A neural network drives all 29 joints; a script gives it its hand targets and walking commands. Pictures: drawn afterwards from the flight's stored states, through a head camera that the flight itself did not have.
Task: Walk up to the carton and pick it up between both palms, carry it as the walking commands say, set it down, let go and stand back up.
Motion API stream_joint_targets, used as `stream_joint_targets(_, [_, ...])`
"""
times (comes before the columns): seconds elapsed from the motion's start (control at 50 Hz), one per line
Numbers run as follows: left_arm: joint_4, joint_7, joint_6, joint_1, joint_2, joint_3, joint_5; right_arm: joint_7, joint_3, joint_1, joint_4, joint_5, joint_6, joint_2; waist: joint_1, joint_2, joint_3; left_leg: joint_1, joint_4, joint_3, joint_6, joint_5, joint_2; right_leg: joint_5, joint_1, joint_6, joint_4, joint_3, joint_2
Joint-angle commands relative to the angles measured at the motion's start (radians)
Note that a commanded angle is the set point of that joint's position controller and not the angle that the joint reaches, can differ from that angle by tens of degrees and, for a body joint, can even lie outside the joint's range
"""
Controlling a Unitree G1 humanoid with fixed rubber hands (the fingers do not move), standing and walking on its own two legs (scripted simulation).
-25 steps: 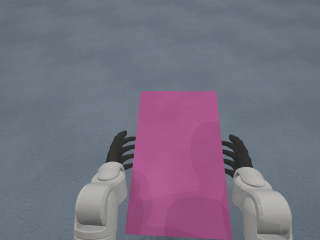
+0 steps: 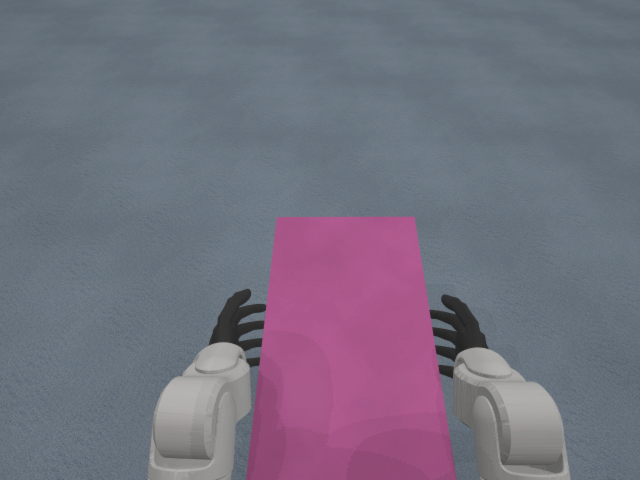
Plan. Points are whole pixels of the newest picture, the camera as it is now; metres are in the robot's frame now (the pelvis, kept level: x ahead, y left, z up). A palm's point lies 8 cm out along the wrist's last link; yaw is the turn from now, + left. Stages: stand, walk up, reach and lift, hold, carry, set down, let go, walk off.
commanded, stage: carry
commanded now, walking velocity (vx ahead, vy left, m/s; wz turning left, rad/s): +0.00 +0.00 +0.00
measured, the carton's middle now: (344, 365) +0.30 +0.00 -0.01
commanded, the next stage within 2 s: none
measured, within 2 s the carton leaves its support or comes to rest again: neither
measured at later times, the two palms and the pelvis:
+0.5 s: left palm (225, 212) +0.45 +0.17 +0.11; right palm (414, 210) +0.48 -0.09 +0.11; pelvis +0.19 +0.01 +0.01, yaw +7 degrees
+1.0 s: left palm (97, 229) +0.45 +0.36 +0.07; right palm (276, 205) +0.52 +0.11 +0.07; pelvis +0.21 +0.16 +0.00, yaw +16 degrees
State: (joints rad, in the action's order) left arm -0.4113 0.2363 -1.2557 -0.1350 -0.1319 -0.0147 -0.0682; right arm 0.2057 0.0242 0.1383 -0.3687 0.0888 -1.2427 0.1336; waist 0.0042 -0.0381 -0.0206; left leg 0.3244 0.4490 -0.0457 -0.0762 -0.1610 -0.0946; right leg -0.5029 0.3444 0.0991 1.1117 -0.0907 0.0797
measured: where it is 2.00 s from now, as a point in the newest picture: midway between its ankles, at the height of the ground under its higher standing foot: outside the picture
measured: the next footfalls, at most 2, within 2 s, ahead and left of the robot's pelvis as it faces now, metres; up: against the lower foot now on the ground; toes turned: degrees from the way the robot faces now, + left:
right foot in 0.28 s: +0.25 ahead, -0.10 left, +0.00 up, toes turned -4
left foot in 0.70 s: +0.31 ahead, +0.20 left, +0.00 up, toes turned +6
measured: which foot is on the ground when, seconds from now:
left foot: down 0.00-0.28, up 0.30-0.68, down 0.70-1.00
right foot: up 0.00-0.26, down 0.28-0.70, up 0.72-1.00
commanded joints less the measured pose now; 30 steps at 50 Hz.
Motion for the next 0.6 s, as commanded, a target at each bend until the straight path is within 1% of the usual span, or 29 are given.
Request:
stream_joint_targets(0.0, [-0.119,-0.178,0.100,-0.298,-1.072,-0.533,0.306,-0.181,0.479,0.278,-0.168,-0.341,0.105,1.039,0.027,0.146,-0.346,-0.473,-0.154,-0.281,-0.082,0.770,0.276,0.136,0.179,0.011,-0.356,0.064,-0.029])
stream_joint_targets(0.02, [-0.176,-0.184,0.110,-0.321,-1.081,-0.555,0.332,-0.185,0.476,0.254,-0.176,-0.341,0.109,1.052,0.029,0.170,-0.344,-0.448,-0.153,-0.264,-0.061,0.825,0.268,0.174,0.147,0.012,-0.406,0.051,-0.041])
stream_joint_targets(0.04, [-0.171,-0.184,0.116,-0.325,-1.114,-0.569,0.340,-0.181,0.509,0.335,-0.282,-0.366,0.129,1.051,0.032,0.168,-0.324,-0.454,-0.138,-0.233,-0.045,0.923,0.247,0.215,0.145,0.011,-0.472,0.014,-0.076])
stream_joint_targets(0.06, [-0.227,-0.186,0.130,-0.353,-1.095,-0.574,0.361,-0.178,0.492,0.302,-0.272,-0.356,0.129,1.047,0.030,0.140,-0.379,-0.456,-0.120,-0.204,-0.021,0.967,0.232,0.261,0.080,0.014,-0.508,0.000,-0.081])
stream_joint_targets(0.08, [-0.277,-0.189,0.137,-0.395,-1.086,-0.582,0.375,-0.176,0.510,0.326,-0.311,-0.370,0.137,1.056,0.030,0.140,-0.383,-0.442,-0.111,-0.187,-0.002,0.996,0.223,0.294,0.042,0.000,-0.525,-0.014,-0.096])
stream_joint_targets(0.1, [-0.241,-0.183,0.126,-0.382,-1.077,-0.567,0.360,-0.169,0.514,0.345,-0.307,-0.370,0.128,1.037,0.025,0.201,-0.389,-0.426,-0.084,-0.126,-0.005,1.016,0.198,0.313,0.012,0.002,-0.579,-0.047,-0.089])
stream_joint_targets(0.12, [-0.262,-0.185,0.138,-0.360,-1.075,-0.561,0.363,-0.167,0.544,0.359,-0.345,-0.385,0.132,1.047,0.026,0.168,-0.410,-0.416,-0.057,-0.106,-0.009,0.971,0.176,0.420,-0.047,0.000,-0.650,-0.071,-0.104])
stream_joint_targets(0.14, [-0.246,-0.183,0.127,-0.309,-1.043,-0.547,0.349,-0.163,0.532,0.299,-0.312,-0.371,0.122,1.012,0.020,0.199,-0.405,-0.385,-0.041,-0.095,0.021,0.962,0.169,0.486,-0.101,-0.005,-0.730,-0.083,-0.092])
stream_joint_targets(0.16, [-0.257,-0.182,0.123,-0.327,-1.020,-0.551,0.346,-0.158,0.512,0.206,-0.240,-0.343,0.111,1.000,0.021,0.162,-0.423,-0.316,-0.001,-0.079,0.040,0.917,0.159,0.581,-0.235,-0.022,-0.798,-0.089,-0.067])
stream_joint_targets(0.18, [-0.227,-0.178,0.107,-0.296,-0.997,-0.539,0.326,-0.154,0.510,0.207,-0.229,-0.336,0.096,0.973,0.001,0.146,-0.457,-0.199,0.052,-0.079,0.067,0.829,0.151,0.671,-0.380,-0.054,-0.791,-0.024,0.011])
stream_joint_targets(0.2, [-0.221,-0.179,0.102,-0.240,-0.965,-0.502,0.315,-0.149,0.528,0.231,-0.255,-0.342,0.093,0.955,-0.014,0.016,-0.512,-0.022,0.182,-0.061,0.098,0.561,0.125,1.074,-0.622,-0.101,-0.740,0.093,0.168])
stream_joint_targets(0.22, [-0.216,-0.174,0.105,-0.210,-0.956,-0.498,0.299,-0.156,0.536,0.232,-0.259,-0.361,0.087,0.949,-0.031,-0.151,-0.504,0.246,0.379,-0.040,0.121,-0.093,0.050,1.543,-0.830,-0.202,-0.662,0.234,0.314])
stream_joint_targets(0.24, [-0.148,-0.177,0.091,-0.170,-0.954,-0.465,0.280,-0.152,0.562,0.266,-0.244,-0.369,0.076,0.948,-0.018,-0.217,-0.500,0.313,0.448,-0.014,0.105,-0.428,0.045,1.771,-0.852,-0.223,-0.631,0.256,0.386])
stream_joint_targets(0.26, [-0.175,-0.181,0.089,-0.190,-0.968,-0.481,0.298,-0.154,0.546,0.216,-0.224,-0.361,0.073,0.953,-0.008,-0.117,-0.460,0.348,0.421,-0.031,0.098,-0.419,0.082,1.664,-0.836,-0.226,-0.642,0.248,0.383])
stream_joint_targets(0.28, [-0.159,-0.187,0.079,-0.197,-0.953,-0.475,0.292,-0.154,0.534,0.195,-0.173,-0.350,0.063,0.961,0.003,-0.124,-0.407,0.360,0.301,-0.048,0.097,-0.359,0.125,1.519,-0.787,-0.194,-0.642,0.201,0.361])
stream_joint_targets(0.3, [-0.116,-0.194,0.073,-0.212,-0.983,-0.454,0.294,-0.147,0.539,0.272,-0.209,-0.355,0.064,0.974,-0.003,-0.176,-0.371,0.368,0.140,-0.009,0.083,-0.278,0.130,1.421,-0.804,-0.162,-0.624,0.122,0.309])
stream_joint_targets(0.32, [-0.084,-0.201,0.064,-0.149,-0.940,-0.427,0.293,-0.136,0.512,0.189,-0.147,-0.317,0.053,0.937,-0.003,-0.171,-0.366,0.276,0.084,0.047,0.072,-0.172,0.087,1.332,-0.687,-0.145,-0.644,0.028,0.241])
stream_joint_targets(0.34, [-0.138,-0.200,0.078,-0.210,-0.961,-0.440,0.304,-0.144,0.526,0.210,-0.147,-0.336,0.058,0.984,0.001,-0.199,-0.409,0.158,0.073,0.062,0.071,-0.101,0.064,1.222,-0.601,-0.135,-0.654,-0.029,0.199])
stream_joint_targets(0.36, [-0.099,-0.203,0.070,-0.191,-0.967,-0.428,0.295,-0.140,0.539,0.275,-0.179,-0.344,0.060,0.976,-0.001,-0.197,-0.404,0.089,0.148,0.068,0.059,-0.083,0.039,1.132,-0.479,-0.142,-0.680,-0.042,0.168])
stream_joint_targets(0.38, [-0.169,-0.205,0.079,-0.272,-0.985,-0.455,0.321,-0.147,0.548,0.296,-0.197,-0.355,0.065,1.010,0.002,-0.198,-0.409,0.079,0.160,0.066,0.051,-0.083,0.046,1.074,-0.446,-0.137,-0.682,-0.043,0.195])
stream_joint_targets(0.4, [-0.193,-0.206,0.085,-0.281,-0.993,-0.471,0.326,-0.147,0.553,0.317,-0.233,-0.358,0.075,1.017,0.004,-0.198,-0.391,0.098,0.197,0.073,0.054,-0.079,0.049,1.080,-0.432,-0.130,-0.668,-0.050,0.195])
stream_joint_targets(0.42, [-0.190,-0.206,0.077,-0.261,-0.989,-0.465,0.317,-0.150,0.555,0.301,-0.214,-0.362,0.068,1.019,0.003,-0.159,-0.414,0.114,0.215,0.077,0.049,-0.097,0.051,1.077,-0.410,-0.133,-0.664,-0.055,0.224])
stream_joint_targets(0.44, [-0.155,-0.202,0.066,-0.254,-0.991,-0.467,0.311,-0.147,0.550,0.284,-0.201,-0.353,0.061,1.010,0.003,-0.176,-0.402,0.119,0.221,0.054,0.041,-0.109,0.071,0.999,-0.388,-0.138,-0.660,-0.064,0.248])
stream_joint_targets(0.46, [-0.149,-0.199,0.060,-0.240,-0.987,-0.465,0.305,-0.153,0.544,0.307,-0.207,-0.361,0.053,0.996,0.003,-0.134,-0.356,0.146,0.231,0.045,0.029,-0.123,0.086,0.911,-0.343,-0.155,-0.674,-0.052,0.281])
stream_joint_targets(0.48, [-0.154,-0.201,0.055,-0.262,-0.965,-0.457,0.304,-0.153,0.540,0.287,-0.184,-0.350,0.044,0.991,0.007,-0.197,-0.322,0.164,0.250,0.038,0.028,-0.137,0.108,0.790,-0.293,-0.149,-0.686,-0.045,0.302])
stream_joint_targets(0.52, [-0.089,-0.192,0.033,-0.257,-0.940,-0.432,0.281,-0.153,0.507,0.312,-0.128,-0.336,0.021,0.959,0.005,-0.178,-0.285,0.177,0.297,0.027,0.016,-0.163,0.121,0.551,-0.196,-0.157,-0.709,-0.028,0.356])
stream_joint_targets(0.54, [-0.070,-0.190,0.027,-0.264,-0.932,-0.418,0.266,-0.157,0.506,0.332,-0.120,-0.342,0.015,0.959,0.005,-0.167,-0.284,0.171,0.280,0.012,0.024,-0.179,0.138,0.554,-0.202,-0.147,-0.681,-0.034,0.358])
stream_joint_targets(0.56, [-0.076,-0.191,0.022,-0.264,-0.916,-0.419,0.273,-0.158,0.478,0.295,-0.100,-0.328,0.008,0.931,0.004,-0.161,-0.248,0.180,0.275,0.019,0.040,-0.204,0.127,0.495,-0.169,-0.148,-0.680,-0.025,0.364])
stream_joint_targets(0.58, [-0.056,-0.180,0.019,-0.263,-0.892,-0.409,0.258,-0.159,0.467,0.285,-0.058,-0.322,-0.003,0.921,0.008,-0.191,-0.245,0.161,0.215,0.010,0.030,-0.198,0.140,0.497,-0.186,-0.127,-0.633,-0.037,0.376])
